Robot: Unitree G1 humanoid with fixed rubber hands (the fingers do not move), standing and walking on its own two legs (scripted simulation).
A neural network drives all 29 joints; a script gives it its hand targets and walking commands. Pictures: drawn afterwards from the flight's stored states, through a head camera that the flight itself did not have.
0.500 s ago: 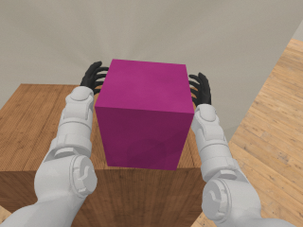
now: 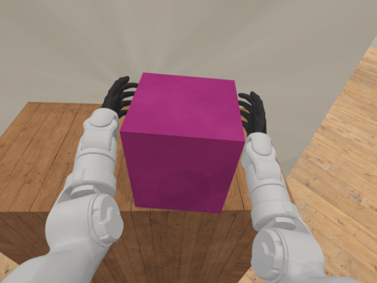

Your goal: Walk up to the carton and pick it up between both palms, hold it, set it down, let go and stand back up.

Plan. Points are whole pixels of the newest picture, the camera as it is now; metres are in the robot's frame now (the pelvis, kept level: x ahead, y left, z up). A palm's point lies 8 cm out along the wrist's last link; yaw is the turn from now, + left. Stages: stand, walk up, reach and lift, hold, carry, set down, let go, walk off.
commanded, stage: set down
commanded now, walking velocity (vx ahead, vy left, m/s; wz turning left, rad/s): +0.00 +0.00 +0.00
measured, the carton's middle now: (183, 145) +0.41 -0.01 +0.09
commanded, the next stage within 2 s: none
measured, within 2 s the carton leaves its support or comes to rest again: neither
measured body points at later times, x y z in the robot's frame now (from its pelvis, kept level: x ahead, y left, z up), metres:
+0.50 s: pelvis +0.00 +0.00 +0.00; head +0.02 +0.02 +0.45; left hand +0.46 +0.14 +0.14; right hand +0.40 -0.17 +0.11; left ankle -0.01 +0.12 -0.75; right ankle -0.01 -0.12 -0.75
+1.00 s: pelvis -0.03 +0.00 +0.00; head -0.03 +0.01 +0.45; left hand +0.40 +0.16 +0.12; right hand +0.34 -0.17 +0.10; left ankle -0.01 +0.12 -0.75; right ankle -0.01 -0.12 -0.75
